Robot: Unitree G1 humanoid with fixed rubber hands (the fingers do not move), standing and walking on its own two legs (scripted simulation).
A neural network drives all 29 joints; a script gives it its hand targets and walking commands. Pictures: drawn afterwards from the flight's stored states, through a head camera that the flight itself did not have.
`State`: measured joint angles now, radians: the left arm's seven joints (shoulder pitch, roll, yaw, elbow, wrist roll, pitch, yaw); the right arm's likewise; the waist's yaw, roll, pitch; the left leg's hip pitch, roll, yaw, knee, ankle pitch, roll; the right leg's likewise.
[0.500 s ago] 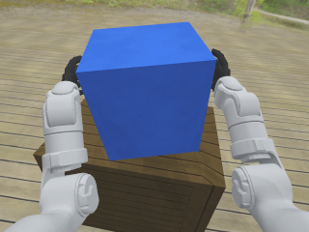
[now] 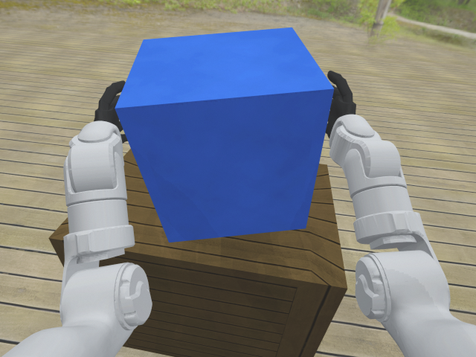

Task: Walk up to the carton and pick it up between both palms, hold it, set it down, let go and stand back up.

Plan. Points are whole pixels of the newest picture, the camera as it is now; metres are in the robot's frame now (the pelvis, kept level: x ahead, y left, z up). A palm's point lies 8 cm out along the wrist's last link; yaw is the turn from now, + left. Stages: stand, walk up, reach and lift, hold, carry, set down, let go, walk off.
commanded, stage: set down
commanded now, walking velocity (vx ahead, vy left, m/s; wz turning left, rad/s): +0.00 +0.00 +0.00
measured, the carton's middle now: (228, 138) +0.43 -0.01 +0.22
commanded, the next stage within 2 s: none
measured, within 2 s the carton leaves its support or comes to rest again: neither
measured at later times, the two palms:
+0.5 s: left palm (120, 153) +0.39 +0.18 +0.21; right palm (323, 144) +0.39 -0.18 +0.23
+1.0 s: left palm (122, 153) +0.41 +0.18 +0.20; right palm (319, 151) +0.39 -0.17 +0.21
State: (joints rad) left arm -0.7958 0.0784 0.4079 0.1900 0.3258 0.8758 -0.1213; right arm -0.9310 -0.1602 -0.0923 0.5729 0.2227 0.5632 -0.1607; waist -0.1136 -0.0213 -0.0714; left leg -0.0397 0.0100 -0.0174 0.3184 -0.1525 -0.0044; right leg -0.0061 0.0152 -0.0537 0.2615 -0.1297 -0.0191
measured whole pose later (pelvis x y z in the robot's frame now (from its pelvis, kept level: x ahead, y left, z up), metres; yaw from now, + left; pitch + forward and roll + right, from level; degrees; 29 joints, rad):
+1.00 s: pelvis +0.01 +0.01 +0.00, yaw +1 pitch -9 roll +0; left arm -0.77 0.03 0.42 0.41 0.36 0.52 -0.11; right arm -0.78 -0.03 -0.31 0.70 -0.05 0.04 -0.06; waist -0.08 -0.06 0.05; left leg 0.03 -0.01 -0.01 0.27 -0.15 0.01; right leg 0.05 -0.01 -0.07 0.26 -0.16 -0.01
